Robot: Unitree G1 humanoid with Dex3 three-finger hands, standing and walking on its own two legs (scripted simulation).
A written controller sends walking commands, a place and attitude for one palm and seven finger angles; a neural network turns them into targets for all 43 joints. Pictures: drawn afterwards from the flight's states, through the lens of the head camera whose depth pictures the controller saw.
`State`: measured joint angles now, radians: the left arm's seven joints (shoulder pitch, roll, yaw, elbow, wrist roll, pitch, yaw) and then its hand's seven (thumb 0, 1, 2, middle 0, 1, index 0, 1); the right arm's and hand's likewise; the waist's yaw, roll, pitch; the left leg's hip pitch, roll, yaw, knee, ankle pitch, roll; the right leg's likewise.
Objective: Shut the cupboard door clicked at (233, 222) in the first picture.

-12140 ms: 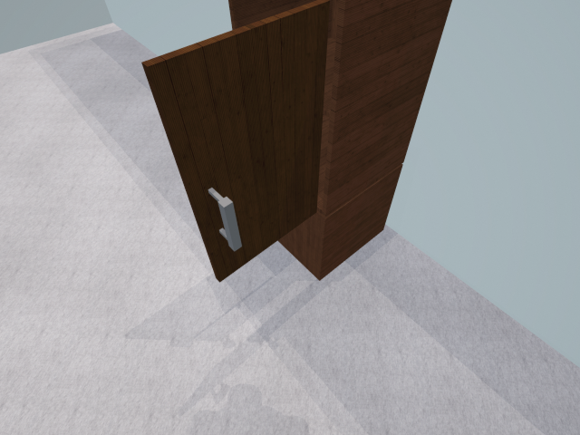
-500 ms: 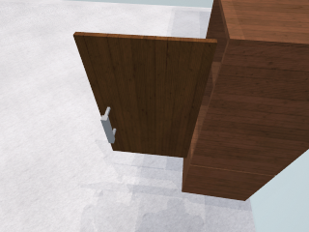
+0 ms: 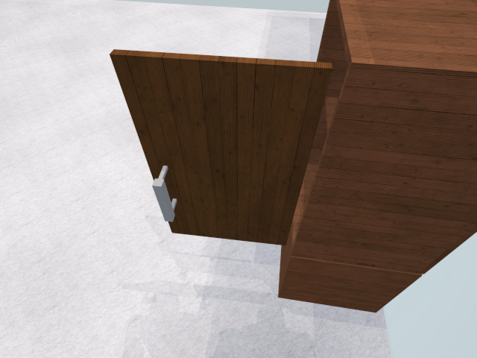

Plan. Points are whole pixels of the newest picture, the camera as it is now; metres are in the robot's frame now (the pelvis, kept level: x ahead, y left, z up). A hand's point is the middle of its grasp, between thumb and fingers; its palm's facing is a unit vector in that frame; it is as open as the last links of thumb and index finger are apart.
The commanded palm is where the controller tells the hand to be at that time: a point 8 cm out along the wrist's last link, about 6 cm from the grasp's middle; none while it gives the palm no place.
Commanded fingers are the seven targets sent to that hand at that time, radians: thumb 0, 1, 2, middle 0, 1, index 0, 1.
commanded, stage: look again from close up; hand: left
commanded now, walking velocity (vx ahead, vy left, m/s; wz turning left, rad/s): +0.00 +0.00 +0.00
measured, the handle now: (167, 194) +0.49 +0.21 -0.10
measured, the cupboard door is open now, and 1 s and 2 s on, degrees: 92 92 92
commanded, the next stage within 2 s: raise the hand and make a fist in 0.10 s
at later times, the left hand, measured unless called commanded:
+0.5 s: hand (144, 329) +0.17 +0.17 -0.03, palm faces -0.04 -1.00 +0.00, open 6.8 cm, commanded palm +0.10 +0.23 -0.08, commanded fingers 0.00 0.90 0.90 -0.47 -0.60 -0.47 -0.60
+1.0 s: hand out of the picture +0.13 +0.20 -0.08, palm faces -0.07 -1.00 -0.02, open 4.3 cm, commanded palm +0.11 +0.25 -0.08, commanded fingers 0.00 0.90 0.90 -0.93 -1.10 -0.93 -1.10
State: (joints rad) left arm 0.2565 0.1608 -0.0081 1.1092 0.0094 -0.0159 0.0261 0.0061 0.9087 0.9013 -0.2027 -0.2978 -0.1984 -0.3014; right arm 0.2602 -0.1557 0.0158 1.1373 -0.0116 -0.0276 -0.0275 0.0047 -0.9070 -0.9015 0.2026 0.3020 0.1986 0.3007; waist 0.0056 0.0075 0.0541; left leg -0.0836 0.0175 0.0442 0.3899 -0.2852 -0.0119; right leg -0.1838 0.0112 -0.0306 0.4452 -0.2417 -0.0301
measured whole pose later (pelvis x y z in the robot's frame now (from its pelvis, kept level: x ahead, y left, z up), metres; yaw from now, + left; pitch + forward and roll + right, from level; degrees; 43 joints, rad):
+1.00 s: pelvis -0.07 +0.03 -0.12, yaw +2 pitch +17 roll -3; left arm 0.44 0.23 0.08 -0.12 -0.25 -0.33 -0.28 0.02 0.90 0.90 -0.76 -0.91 -0.76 -0.91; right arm 0.26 -0.17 0.04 0.49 0.02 -0.19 -0.03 0.02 -0.90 -0.90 0.21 0.30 0.21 0.30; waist 0.00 0.04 -0.16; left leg -1.05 0.00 -0.01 1.34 -0.60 0.03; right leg -1.07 -0.04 -0.08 1.26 -0.49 0.00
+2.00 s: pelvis -0.05 +0.02 -0.12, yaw +2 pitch +19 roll -3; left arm 0.40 0.27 0.17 -0.03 -0.30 -0.40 -0.36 0.02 0.90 0.90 -1.30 -1.50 -1.30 -1.50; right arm 0.25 -0.24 -0.01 0.47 0.03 -0.16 -0.05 0.01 -0.90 -0.90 0.21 0.30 0.20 0.30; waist -0.01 0.03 -0.18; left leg -1.05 0.01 -0.02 1.33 -0.63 0.02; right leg -1.08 -0.03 -0.09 1.26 -0.53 -0.02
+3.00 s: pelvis -0.05 +0.02 -0.12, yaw +2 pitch +23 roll -2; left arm -0.36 0.28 0.19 0.61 -0.18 -0.41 -0.25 0.02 0.90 0.90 -1.30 -1.50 -1.30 -1.50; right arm 0.26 -0.26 0.01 0.58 0.01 -0.09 -0.03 0.01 -0.90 -0.90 0.21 0.30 0.20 0.30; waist -0.07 0.02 -0.16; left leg -1.11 0.00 0.00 1.31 -0.60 0.02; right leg -1.14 -0.03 -0.07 1.25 -0.50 -0.01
